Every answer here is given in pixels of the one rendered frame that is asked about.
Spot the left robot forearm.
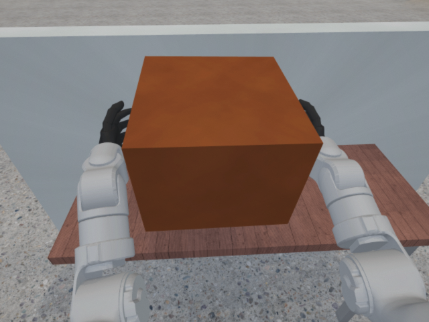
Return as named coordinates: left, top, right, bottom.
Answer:
left=70, top=142, right=135, bottom=322

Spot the table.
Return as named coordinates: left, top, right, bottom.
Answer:
left=48, top=144, right=429, bottom=322

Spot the carton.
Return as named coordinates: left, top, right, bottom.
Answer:
left=121, top=56, right=323, bottom=231

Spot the right robot upper arm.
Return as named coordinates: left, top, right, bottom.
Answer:
left=339, top=248, right=429, bottom=322

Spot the left robot upper arm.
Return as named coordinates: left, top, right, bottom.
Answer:
left=72, top=271, right=150, bottom=322

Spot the left robot hand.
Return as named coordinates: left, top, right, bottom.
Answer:
left=99, top=101, right=131, bottom=147

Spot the right robot forearm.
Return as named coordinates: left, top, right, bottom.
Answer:
left=309, top=136, right=426, bottom=297

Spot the right robot hand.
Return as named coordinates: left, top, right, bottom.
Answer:
left=299, top=99, right=324, bottom=136

